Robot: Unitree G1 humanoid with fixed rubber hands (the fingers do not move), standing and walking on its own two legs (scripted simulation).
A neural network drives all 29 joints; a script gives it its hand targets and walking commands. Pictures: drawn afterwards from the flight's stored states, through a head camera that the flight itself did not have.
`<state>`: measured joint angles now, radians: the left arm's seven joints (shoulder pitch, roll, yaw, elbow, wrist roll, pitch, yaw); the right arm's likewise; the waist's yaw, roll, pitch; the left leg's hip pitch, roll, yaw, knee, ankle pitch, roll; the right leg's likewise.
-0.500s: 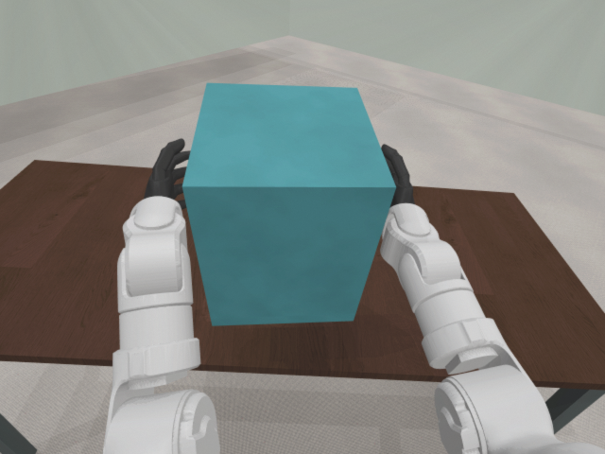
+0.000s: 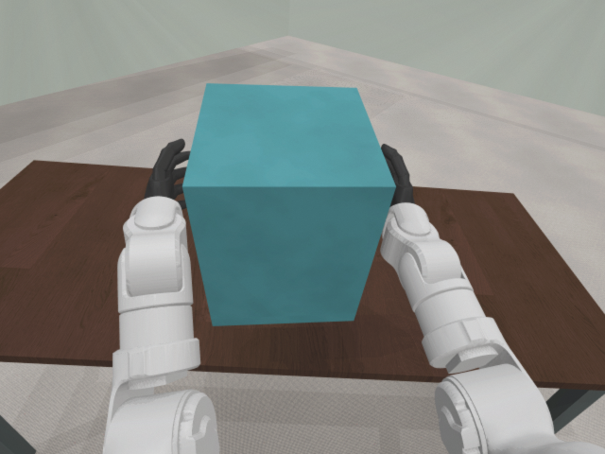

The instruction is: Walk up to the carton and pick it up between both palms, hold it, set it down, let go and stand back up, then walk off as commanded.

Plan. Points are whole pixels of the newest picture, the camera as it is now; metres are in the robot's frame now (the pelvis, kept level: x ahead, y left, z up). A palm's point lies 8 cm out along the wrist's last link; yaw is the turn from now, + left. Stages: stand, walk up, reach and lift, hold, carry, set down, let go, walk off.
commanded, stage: hold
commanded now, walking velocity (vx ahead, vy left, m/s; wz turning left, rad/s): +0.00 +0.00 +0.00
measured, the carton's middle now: (283, 208) +0.39 +0.01 +0.17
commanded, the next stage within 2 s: none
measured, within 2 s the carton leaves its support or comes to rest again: neither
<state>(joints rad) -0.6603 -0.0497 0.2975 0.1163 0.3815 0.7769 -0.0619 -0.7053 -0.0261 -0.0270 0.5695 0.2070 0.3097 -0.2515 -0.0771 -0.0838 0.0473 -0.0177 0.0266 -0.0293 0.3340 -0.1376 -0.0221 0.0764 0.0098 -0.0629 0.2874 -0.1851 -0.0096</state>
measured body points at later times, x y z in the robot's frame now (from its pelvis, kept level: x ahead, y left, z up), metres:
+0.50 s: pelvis +0.00 +0.00 +0.00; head -0.05 +0.04 +0.44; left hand +0.37 +0.15 +0.21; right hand +0.38 -0.14 +0.20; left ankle +0.04 +0.13 -0.75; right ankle +0.00 -0.11 -0.75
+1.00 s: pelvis +0.00 +0.00 +0.00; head -0.05 +0.04 +0.44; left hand +0.37 +0.15 +0.21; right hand +0.38 -0.14 +0.20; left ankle +0.04 +0.13 -0.75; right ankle +0.00 -0.11 -0.75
